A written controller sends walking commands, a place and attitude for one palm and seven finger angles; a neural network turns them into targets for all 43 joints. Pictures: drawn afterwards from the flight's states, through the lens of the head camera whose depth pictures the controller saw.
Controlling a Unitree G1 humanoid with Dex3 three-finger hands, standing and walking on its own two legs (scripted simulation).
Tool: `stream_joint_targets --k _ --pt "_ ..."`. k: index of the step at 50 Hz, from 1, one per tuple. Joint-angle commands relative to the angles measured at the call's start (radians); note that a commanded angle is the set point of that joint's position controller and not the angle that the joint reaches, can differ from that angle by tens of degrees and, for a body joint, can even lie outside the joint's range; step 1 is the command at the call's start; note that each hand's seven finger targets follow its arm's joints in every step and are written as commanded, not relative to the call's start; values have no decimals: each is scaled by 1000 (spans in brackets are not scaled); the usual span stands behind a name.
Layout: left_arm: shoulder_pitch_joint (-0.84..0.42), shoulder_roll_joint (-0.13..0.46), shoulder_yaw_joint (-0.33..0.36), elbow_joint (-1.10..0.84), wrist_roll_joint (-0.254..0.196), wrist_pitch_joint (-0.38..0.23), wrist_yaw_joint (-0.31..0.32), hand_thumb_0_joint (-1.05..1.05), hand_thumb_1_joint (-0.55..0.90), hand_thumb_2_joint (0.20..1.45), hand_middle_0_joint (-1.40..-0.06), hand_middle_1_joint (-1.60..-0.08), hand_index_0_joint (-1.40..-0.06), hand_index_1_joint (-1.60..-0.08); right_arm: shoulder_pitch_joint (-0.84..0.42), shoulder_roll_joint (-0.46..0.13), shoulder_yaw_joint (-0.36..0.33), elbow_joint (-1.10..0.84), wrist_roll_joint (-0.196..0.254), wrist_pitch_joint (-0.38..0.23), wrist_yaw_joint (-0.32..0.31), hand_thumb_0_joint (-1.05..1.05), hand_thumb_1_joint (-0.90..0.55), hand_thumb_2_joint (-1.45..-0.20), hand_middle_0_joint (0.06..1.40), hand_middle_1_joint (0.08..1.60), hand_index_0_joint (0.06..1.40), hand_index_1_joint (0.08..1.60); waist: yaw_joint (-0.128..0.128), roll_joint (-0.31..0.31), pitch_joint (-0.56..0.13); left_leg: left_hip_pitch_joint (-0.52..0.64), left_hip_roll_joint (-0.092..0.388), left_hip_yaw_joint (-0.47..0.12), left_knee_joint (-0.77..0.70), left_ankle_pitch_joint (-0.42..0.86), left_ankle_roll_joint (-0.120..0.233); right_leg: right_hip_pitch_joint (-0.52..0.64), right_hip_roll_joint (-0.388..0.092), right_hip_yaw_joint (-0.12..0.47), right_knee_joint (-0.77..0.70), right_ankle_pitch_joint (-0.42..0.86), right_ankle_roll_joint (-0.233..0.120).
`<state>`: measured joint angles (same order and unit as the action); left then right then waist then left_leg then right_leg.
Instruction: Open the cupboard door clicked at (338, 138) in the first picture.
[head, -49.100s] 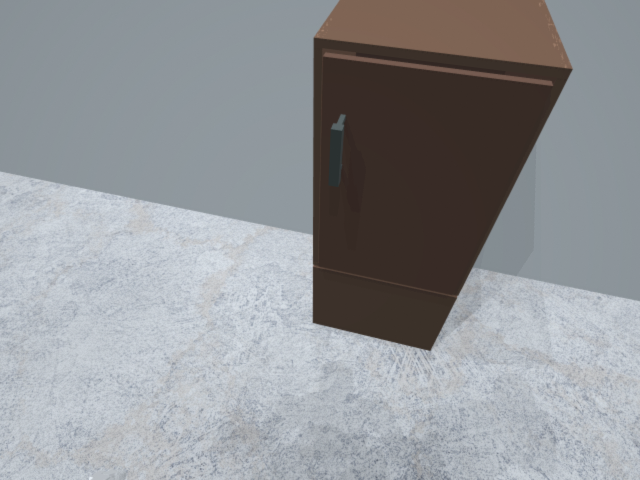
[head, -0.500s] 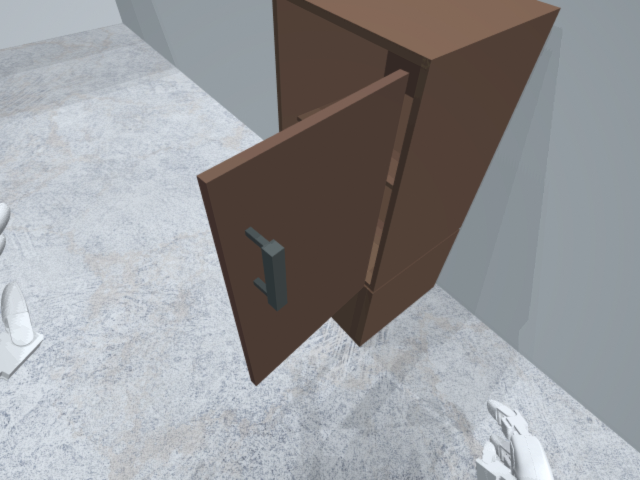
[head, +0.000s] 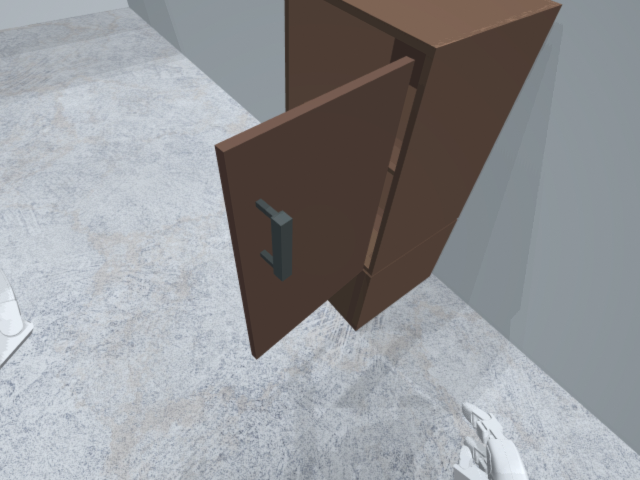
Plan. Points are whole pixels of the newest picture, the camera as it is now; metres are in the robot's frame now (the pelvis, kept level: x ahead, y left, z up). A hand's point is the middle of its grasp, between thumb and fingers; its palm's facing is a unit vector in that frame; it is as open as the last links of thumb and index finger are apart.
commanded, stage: step back with the hand held close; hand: left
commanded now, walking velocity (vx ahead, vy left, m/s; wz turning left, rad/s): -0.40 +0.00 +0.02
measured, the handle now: (273, 240) +0.44 +0.11 +0.02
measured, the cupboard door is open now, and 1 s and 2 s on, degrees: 96 96 96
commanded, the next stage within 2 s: stop stepping back and stand still in 0.28 s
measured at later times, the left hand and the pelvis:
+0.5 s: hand out of the picture +0.09 +0.22 +0.16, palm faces +0.29 -0.80 -0.52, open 7.4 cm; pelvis -0.13 -0.03 +0.01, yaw -2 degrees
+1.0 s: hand out of the picture -0.01 +0.22 +0.16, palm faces +0.45 -0.76 -0.47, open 7.4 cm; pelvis -0.20 -0.05 +0.00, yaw +1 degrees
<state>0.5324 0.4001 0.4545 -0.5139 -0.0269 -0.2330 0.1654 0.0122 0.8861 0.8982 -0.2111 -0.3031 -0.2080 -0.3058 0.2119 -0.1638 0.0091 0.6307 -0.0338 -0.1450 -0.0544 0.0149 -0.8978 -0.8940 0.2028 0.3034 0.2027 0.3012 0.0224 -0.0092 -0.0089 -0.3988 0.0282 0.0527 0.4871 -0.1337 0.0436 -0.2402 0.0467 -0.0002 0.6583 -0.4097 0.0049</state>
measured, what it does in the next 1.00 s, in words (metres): walks backwards: right foot, then left foot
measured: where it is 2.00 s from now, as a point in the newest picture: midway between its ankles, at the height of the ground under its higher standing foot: outside the picture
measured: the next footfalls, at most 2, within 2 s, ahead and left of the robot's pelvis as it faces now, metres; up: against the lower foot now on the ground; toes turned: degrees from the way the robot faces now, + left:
right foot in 0.06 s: -0.07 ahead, -0.12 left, +0.00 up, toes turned +0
left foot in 0.30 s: -0.01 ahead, +0.07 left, +0.00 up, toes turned -1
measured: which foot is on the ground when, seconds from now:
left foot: down 0.00-0.12, up 0.14-0.28, down 0.30-0.60, up 0.62-0.84, down 0.86-1.00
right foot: up 0.00-0.04, down 0.06-0.34, up 0.36-0.58, down 0.60-1.00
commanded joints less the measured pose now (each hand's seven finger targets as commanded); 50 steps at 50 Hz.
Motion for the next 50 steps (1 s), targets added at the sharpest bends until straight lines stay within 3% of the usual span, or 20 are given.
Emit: stream_joint_targets --k 1,3,5,7,9,11,13,14,17,20,25,27,28,30,31,35,39,43,45,50 --pt "-68 171 54 -221 -15 -41 -10 0 900 900 -200 -300 -200 -300 -116 -185 -59 -127 6 -44 -3 0 -900 -900 200 300 200 300 -4 185 -176 301 201 -182 -135 365 39 -13 -20 3 -240 177 -6" --pt "-56 215 96 -242 -23 -47 -19 0 900 900 -200 -300 -200 -300 -142 -183 -57 -149 10 -24 -5 0 -900 -900 200 300 200 300 -5 106 -197 258 129 -94 -87 255 -2 23 -62 32 -278 416 -18" --pt "-7 256 134 -246 -33 -50 -15 0 900 900 -200 -300 -200 -300 -135 -143 -49 -168 30 4 -6 0 -900 -900 200 300 200 300 -10 -62 -278 269 39 4 53 191 -40 35 -189 116 -280 786 -27" --pt "51 276 167 -225 -34 -40 -15 0 900 900 -200 -300 -200 -300 -167 -143 -48 -206 58 11 -14 0 -900 -900 200 300 200 300 9 -187 -224 31 -49 -4 272 -219 -43 84 -293 161 -283 1046 -26" --pt "103 268 178 -197 -25 -16 -20 0 900 900 -200 -300 -200 -300 -171 -113 -29 -209 47 29 -19 0 -900 -900 200 300 200 300 5 -161 -173 -115 -36 -51 336 -312 -50 143 -333 175 -239 1141 -111" --pt "78 239 145 -188 -17 -11 -19 0 900 900 -200 -300 -200 -300 -177 -117 -13 -194 37 41 -36 0 -900 -900 200 300 200 300 -16 -74 -117 -73 -28 -31 196 -228 -58 131 -285 138 -217 1161 -107" --pt "20 234 116 -222 -16 -22 -15 0 900 900 -200 -300 -200 -300 -150 -146 -20 -178 34 45 -54 0 -900 -900 200 300 200 300 -33 12 -117 47 -26 -31 -25 29 -55 140 -194 79 -179 1083 -50" --pt "5 240 111 -230 -18 -29 -13 0 900 900 -200 -300 -200 -300 -131 -170 -34 -176 41 41 -60 0 -900 -900 200 300 200 300 -29 77 -142 148 30 -76 -108 397 -33 111 -124 42 -149 923 2" --pt "83 252 117 -246 -29 -42 -21 0 900 900 -200 -300 -200 -300 -106 -183 -71 -188 30 1 -33 0 -900 -900 200 300 200 300 -2 277 -277 413 256 -285 -127 942 65 -96 -8 38 76 -26 11" --pt "75 231 107 -339 -22 -40 -14 0 900 900 -200 -300 -200 -300 -60 -174 -72 -166 25 -44 -12 0 -900 -900 200 300 200 300 -5 205 -257 411 253 -241 -131 749 83 -133 -17 48 182 -47 7" --pt "115 241 149 -270 -30 20 17 0 900 900 -200 -300 -200 -300 -98 -176 -52 -181 26 -49 -32 0 -900 -900 200 300 200 300 -26 211 -89 17 171 -219 -394 -397 50 87 -2 -56 6 -53 8" --pt "85 208 114 -220 -21 25 19 0 900 900 -200 -300 -200 -300 -107 -177 -48 -178 24 -38 -41 0 -900 -900 200 300 200 300 -30 253 -52 -87 106 -154 -385 -524 -3 230 17 -119 -173 -35 -10" --pt "66 208 102 -207 -15 22 16 0 900 900 -200 -300 -200 -300 -106 -170 -51 -175 23 -31 -43 0 -900 -900 200 300 200 300 -37 197 -38 -66 43 -92 -279 -476 -33 204 -10 -95 -297 -46 -26" --pt "33 258 130 -203 -22 16 12 0 900 900 -200 -300 -200 -300 -99 -162 -49 -153 8 -14 -36 0 -900 -900 200 300 200 300 -35 -125 -36 118 -52 -70 253 -215 -68 -179 -327 303 -579 -222 -160" --pt "-66 244 98 -246 -20 12 11 0 900 900 -200 -300 -200 -300 -103 -160 -48 -139 13 -14 -36 0 -900 -900 200 300 200 300 -23 -203 -18 34 -34 -88 427 -211 -66 -199 -400 372 -578 -235 -195" --pt "-147 182 32 -107 2 5 3 0 900 900 -200 -300 -200 -300 -92 -160 -44 -110 26 -23 -48 0 -900 -900 200 300 200 300 -47 -91 27 2 17 -44 347 -201 -45 -177 -305 173 -478 -160 -123" --pt "-115 183 46 -105 15 -15 15 0 900 900 -200 -300 -200 -300 -62 -156 -38 -107 19 -44 -59 0 -900 -900 200 300 200 300 -31 -30 16 132 -9 20 9 -224 -3 -108 -271 187 -411 -156 -117" --pt "-79 210 90 -183 2 -37 13 0 900 900 -200 -300 -200 -300 -61 -193 -56 -153 32 -52 -51 0 -900 -900 200 300 200 300 -23 67 -66 169 84 -111 -84 16 29 60 -131 86 -180 260 -33" --pt "-18 194 88 -144 -1 -38 3 0 900 900 -200 -300 -200 -300 -52 -174 -47 -137 32 -48 -42 0 -900 -900 200 300 200 300 -32 134 -51 123 69 -90 -103 -85 23 38 -117 58 -176 192 -29" --pt "-64 185 74 -117 1 -45 3 0 900 900 -200 -300 -200 -300 -61 -179 -50 -140 32 -61 -35 0 -900 -900 200 300 200 300 -36 18 -2 81 40 -60 -42 -113 3 18 -140 104 -237 197 -40"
